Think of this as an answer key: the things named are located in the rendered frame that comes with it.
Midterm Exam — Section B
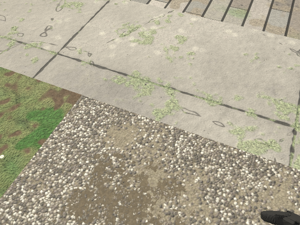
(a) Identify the robot right hand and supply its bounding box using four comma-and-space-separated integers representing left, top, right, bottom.
261, 210, 300, 225

